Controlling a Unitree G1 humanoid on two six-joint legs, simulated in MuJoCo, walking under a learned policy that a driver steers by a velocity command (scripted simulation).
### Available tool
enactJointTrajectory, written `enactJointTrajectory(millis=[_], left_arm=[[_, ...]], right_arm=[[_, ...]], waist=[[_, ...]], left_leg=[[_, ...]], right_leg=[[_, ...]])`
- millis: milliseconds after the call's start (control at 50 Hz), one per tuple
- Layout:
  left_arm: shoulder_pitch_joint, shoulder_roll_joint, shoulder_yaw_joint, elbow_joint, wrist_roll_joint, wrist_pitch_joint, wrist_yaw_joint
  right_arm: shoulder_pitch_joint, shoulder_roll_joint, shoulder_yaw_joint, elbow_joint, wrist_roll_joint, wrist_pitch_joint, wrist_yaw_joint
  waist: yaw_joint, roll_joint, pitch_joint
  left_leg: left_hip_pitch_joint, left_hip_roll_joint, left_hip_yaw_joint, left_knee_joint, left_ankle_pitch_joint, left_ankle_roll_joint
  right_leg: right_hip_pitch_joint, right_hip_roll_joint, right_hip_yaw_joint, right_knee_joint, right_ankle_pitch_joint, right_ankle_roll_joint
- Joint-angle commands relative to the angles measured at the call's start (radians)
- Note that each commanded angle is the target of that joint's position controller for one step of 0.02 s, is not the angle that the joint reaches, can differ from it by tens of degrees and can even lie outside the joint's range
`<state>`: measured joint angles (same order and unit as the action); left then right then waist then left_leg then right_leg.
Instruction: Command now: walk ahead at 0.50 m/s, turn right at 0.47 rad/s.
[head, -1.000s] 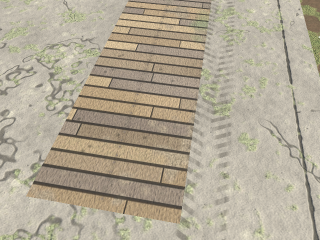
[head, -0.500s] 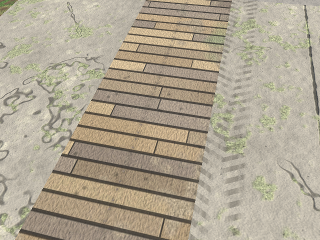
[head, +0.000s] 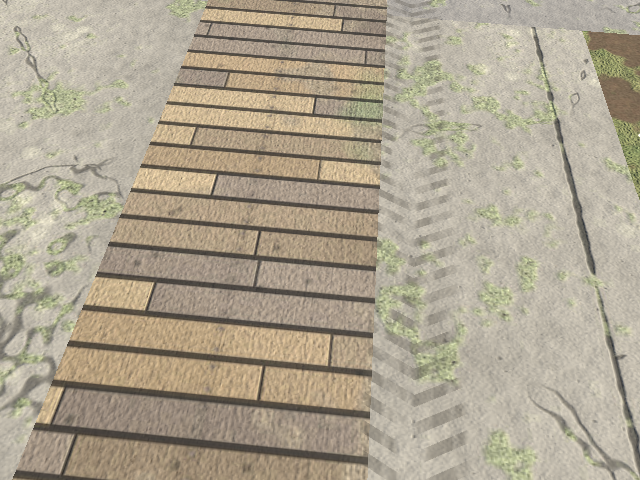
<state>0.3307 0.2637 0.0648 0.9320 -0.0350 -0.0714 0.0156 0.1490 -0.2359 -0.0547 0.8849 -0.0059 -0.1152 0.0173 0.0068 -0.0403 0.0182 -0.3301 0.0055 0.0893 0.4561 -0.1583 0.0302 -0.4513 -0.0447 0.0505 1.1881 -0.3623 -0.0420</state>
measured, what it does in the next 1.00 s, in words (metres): walks ahead, turning right: right foot, then left foot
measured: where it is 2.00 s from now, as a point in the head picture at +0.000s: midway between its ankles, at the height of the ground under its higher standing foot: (435, 392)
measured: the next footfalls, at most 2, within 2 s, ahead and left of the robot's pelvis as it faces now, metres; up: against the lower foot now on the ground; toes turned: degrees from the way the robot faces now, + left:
right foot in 0.40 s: +0.34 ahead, -0.18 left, +0.00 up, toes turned -18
left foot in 0.92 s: +0.68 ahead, -0.11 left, +0.00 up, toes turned -35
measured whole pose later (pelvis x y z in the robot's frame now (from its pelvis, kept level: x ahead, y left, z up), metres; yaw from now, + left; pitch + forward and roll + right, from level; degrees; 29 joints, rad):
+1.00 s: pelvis +0.53 -0.14 -0.01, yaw -35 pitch +2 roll +1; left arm 0.36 0.28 0.07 0.76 -0.03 -0.04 0.02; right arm 0.08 -0.26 -0.06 0.76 -0.01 -0.13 0.02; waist 0.04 -0.03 0.01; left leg -0.42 -0.03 0.02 0.53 -0.16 0.03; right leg -0.31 0.06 0.16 1.10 -0.48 -0.04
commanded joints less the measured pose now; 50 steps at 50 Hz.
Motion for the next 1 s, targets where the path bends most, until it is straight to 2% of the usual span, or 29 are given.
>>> enactJointTrajectory(millis=[20, 80, 180, 240, 300, 320, 360, 380, 400, 420, 440, 460, 480, 500, 520, 540, 580, 620, 660, 720, 800, 860, 880, 900, 920, 940, 960, 980, 1000], left_arm=[[0.036, 0.024, 0.021, -0.068, 0.000, 0.018, 0.001], [-0.024, 0.026, 0.028, -0.109, 0.008, 0.038, 0.002], [-0.168, 0.020, 0.022, -0.163, 0.014, 0.030, -0.026], [-0.279, 0.011, 0.012, -0.210, 0.016, 0.028, -0.047], [-0.338, 0.021, 0.011, -0.256, 0.012, 0.032, -0.064], [-0.338, 0.030, 0.015, -0.267, 0.012, 0.033, -0.069], [-0.271, 0.067, 0.034, -0.270, 0.014, 0.038, -0.072], [-0.150, 0.101, 0.056, -0.244, 0.010, 0.038, -0.071], [0.025, 0.171, 0.094, -0.193, 0.008, 0.040, -0.057], [0.119, 0.279, 0.120, -0.173, 0.005, 0.048, -0.035], [0.082, 0.322, 0.113, -0.213, 0.014, 0.027, -0.043], [0.099, 0.225, 0.086, -0.211, 0.021, 0.014, -0.054], [0.058, 0.184, 0.073, -0.208, 0.022, 0.003, -0.054], [-0.023, 0.151, 0.062, -0.226, 0.018, -0.002, -0.052], [-0.086, 0.119, 0.051, -0.242, 0.021, -0.002, -0.048], [-0.111, 0.106, 0.044, -0.255, 0.030, -0.002, -0.043], [-0.098, 0.125, 0.047, -0.254, 0.025, -0.009, -0.033], [-0.060, 0.152, 0.054, -0.246, 0.021, -0.011, -0.018], [-0.026, 0.155, 0.055, -0.239, 0.019, -0.007, -0.007], [0.006, 0.156, 0.056, -0.228, 0.015, -0.002, -0.001], [0.053, 0.154, 0.057, -0.206, 0.008, 0.005, 0.001], [0.040, 0.158, 0.060, -0.210, 0.012, 0.018, 0.011], [0.024, 0.151, 0.057, -0.217, 0.012, 0.023, 0.011], [0.008, 0.120, 0.046, -0.229, 0.015, 0.023, 0.009], [0.002, 0.068, 0.024, -0.254, 0.033, 0.021, 0.004], [0.156, 0.006, 0.007, -0.279, 0.001, 0.010, 0.003], [0.160, 0.112, 0.021, -0.252, -0.013, 0.009, 0.007], [0.051, 0.171, 0.036, -0.261, -0.006, 0.015, 0.006], [-0.005, 0.166, 0.038, -0.272, 0.006, 0.020, 0.008]], right_arm=[[0.027, -0.084, -0.021, -0.014, -0.007, -0.013, -0.003], [0.045, -0.122, -0.035, 0.007, -0.010, -0.017, -0.016], [0.080, -0.159, -0.045, 0.019, -0.007, -0.003, -0.035], [0.129, -0.181, -0.052, 0.030, 0.004, 0.011, -0.040], [0.160, -0.201, -0.060, 0.041, 0.019, 0.031, -0.038], [0.155, -0.210, -0.064, 0.040, 0.023, 0.038, -0.038], [0.129, -0.239, -0.072, 0.029, 0.031, 0.050, -0.041], [0.107, -0.247, -0.073, 0.023, 0.035, 0.059, -0.042], [0.108, -0.232, -0.066, 0.016, 0.032, 0.061, -0.043], [0.131, -0.134, -0.034, -0.016, -0.015, 0.049, -0.038], [0.174, -0.067, -0.008, -0.073, -0.001, 0.006, -0.024], [0.031, -0.161, -0.028, -0.091, 0.045, -0.029, -0.013], [-0.010, -0.165, -0.029, -0.108, 0.058, -0.043, -0.010], [0.000, -0.155, -0.029, -0.087, 0.037, -0.043, -0.019], [0.015, -0.167, -0.039, -0.078, 0.018, -0.034, -0.025], [0.032, -0.168, -0.043, -0.076, 0.014, -0.018, -0.022], [0.029, -0.143, -0.043, -0.087, 0.001, 0.005, -0.022], [-0.036, -0.124, -0.038, -0.114, -0.009, 0.015, -0.026], [-0.115, -0.110, -0.031, -0.139, -0.008, 0.014, -0.026], [-0.209, -0.095, -0.021, -0.168, 0.003, 0.005, -0.014], [-0.268, -0.121, -0.023, -0.206, 0.014, -0.010, 0.004], [-0.221, -0.157, -0.035, -0.206, 0.016, -0.026, 0.012], [-0.155, -0.167, -0.043, -0.189, 0.015, -0.032, 0.010], [-0.048, -0.197, -0.058, -0.164, 0.005, -0.037, 0.004], [0.115, -0.252, -0.072, -0.149, -0.010, -0.037, -0.004], [0.208, -0.324, -0.090, -0.115, -0.020, -0.024, -0.001], [0.185, -0.229, -0.069, -0.129, 0.005, -0.019, 0.004], [0.136, -0.161, -0.051, -0.145, 0.010, -0.011, 0.000], [0.082, -0.144, -0.041, -0.151, 0.002, -0.002, -0.002]], waist=[[0.002, 0.152, -0.036], [0.009, 0.109, 0.002], [-0.027, 0.088, 0.034], [-0.069, 0.075, 0.069], [-0.080, 0.086, 0.087], [-0.070, 0.096, 0.080], [-0.013, 0.133, 0.014], [0.061, 0.129, -0.051], [0.141, 0.091, -0.144], [0.124, -0.135, -0.204], [0.043, -0.252, -0.367], [0.115, -0.079, -0.321], [0.092, -0.060, -0.206], [0.042, 0.034, -0.143], [0.004, 0.030, -0.108], [-0.021, 0.012, -0.098], [-0.034, 0.018, -0.084], [-0.021, 0.019, -0.055], [0.006, 0.000, -0.033], [0.043, -0.042, -0.009], [0.065, -0.056, 0.001], [0.032, -0.091, -0.012], [-0.004, -0.103, -0.033], [-0.056, -0.091, -0.102], [-0.123, 0.010, -0.247], [-0.051, 0.375, -0.371], [-0.066, 0.299, -0.316], [-0.091, 0.189, -0.185], [-0.073, 0.114, -0.110]], left_leg=[[0.148, 0.270, -0.229, -0.301, 0.050, 0.145], [0.148, 0.277, -0.131, -0.332, 0.141, 0.160], [0.212, 0.259, 0.010, -0.340, 0.189, 0.136], [0.286, 0.281, 0.055, -0.328, 0.185, 0.130], [0.385, 0.309, 0.085, -0.276, 0.242, 0.112], [0.407, 0.314, 0.100, -0.239, 0.329, 0.102], [0.423, 0.309, 0.134, -0.084, 0.674, 0.080], [0.397, 0.284, 0.162, 0.090, 0.801, 0.061], [0.266, 0.238, 0.179, 0.334, 0.729, 0.021], [-0.053, 0.159, 0.171, 0.682, 0.055, -0.028], [-0.386, -0.034, -0.053, 0.947, -0.455, -0.061], [-0.499, 0.013, -0.172, 0.988, -0.386, -0.034], [-0.535, 0.054, -0.159, 0.930, -0.291, -0.005], [-0.463, 0.102, -0.166, 0.846, -0.212, -0.003], [-0.384, 0.130, -0.169, 0.762, -0.170, -0.010], [-0.320, 0.143, -0.173, 0.725, -0.144, -0.017], [-0.290, 0.131, -0.155, 0.643, -0.105, -0.046], [-0.319, 0.110, -0.144, 0.524, -0.017, -0.074], [-0.326, 0.084, -0.145, 0.370, 0.102, -0.086], [-0.267, 0.038, -0.140, 0.168, 0.242, -0.079], [-0.225, 0.014, -0.159, 0.061, 0.237, -0.060], [-0.145, 0.002, -0.161, 0.020, 0.116, -0.032], [-0.058, -0.009, -0.142, -0.010, 0.100, -0.015], [0.115, 0.013, -0.149, -0.023, 0.106, 0.017], [0.386, 0.178, -0.304, 0.001, 0.061, 0.078], [0.711, 0.404, -0.781, -0.095, -0.138, 0.242], [0.684, 0.421, -0.880, -0.148, -0.348, 0.233], [0.556, 0.378, -0.712, -0.162, -0.338, 0.184], [0.421, 0.336, -0.573, -0.176, -0.219, 0.155]], right_leg=[[-0.161, -0.105, 0.049, 0.006, 0.088, -0.008], [-0.236, -0.111, 0.063, -0.065, 0.187, 0.001], [-0.257, -0.095, 0.013, -0.326, 0.392, 0.010], [-0.269, -0.086, -0.043, -0.437, 0.394, 0.000], [-0.275, -0.069, -0.083, -0.503, 0.299, -0.025], [-0.248, -0.052, -0.104, -0.518, 0.251, -0.039], [-0.101, 0.019, -0.168, -0.528, 0.153, -0.078], [0.060, 0.072, -0.198, -0.575, 0.165, -0.107], [0.336, 0.111, -0.175, -0.631, 0.220, -0.147], [0.600, -0.116, 0.178, -0.649, 0.282, -0.217], [0.843, -0.305, 0.764, -0.853, 0.046, -0.418], [0.821, -0.293, 0.718, -0.926, 0.059, -0.354], [0.715, -0.258, 0.563, -0.910, 0.137, -0.311], [0.559, -0.211, 0.439, -0.905, 0.238, -0.273], [0.433, -0.175, 0.351, -0.915, 0.325, -0.251], [0.358, -0.151, 0.316, -0.938, 0.361, -0.243], [0.290, -0.129, 0.271, -0.963, 0.438, -0.251], [0.263, -0.111, 0.233, -0.978, 0.468, -0.249], [0.256, -0.086, 0.210, -0.977, 0.426, -0.225], [0.235, -0.059, 0.199, -0.969, 0.316, -0.186], [0.294, -0.093, 0.274, -0.900, 0.273, -0.172], [0.347, -0.116, 0.349, -0.814, 0.310, -0.153], [0.343, -0.097, 0.354, -0.765, 0.355, -0.139], [0.307, -0.041, 0.324, -0.643, 0.414, -0.108], [0.171, 0.025, 0.241, -0.363, 0.287, -0.069], [-0.199, 0.160, 0.129, -0.037, -0.209, 0.001], [-0.331, 0.079, 0.160, 0.109, -0.218, 0.009], [-0.362, 0.041, 0.141, 0.139, -0.122, 0.013], [-0.324, 0.002, 0.105, 0.119, -0.045, 0.017]])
